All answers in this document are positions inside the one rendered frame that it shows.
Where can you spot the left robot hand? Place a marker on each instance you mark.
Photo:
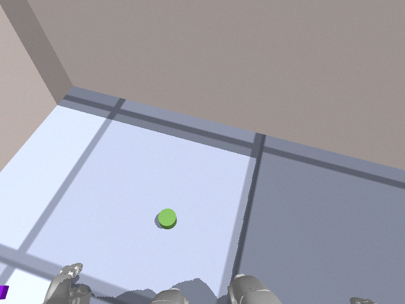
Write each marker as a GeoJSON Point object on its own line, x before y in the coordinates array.
{"type": "Point", "coordinates": [60, 286]}

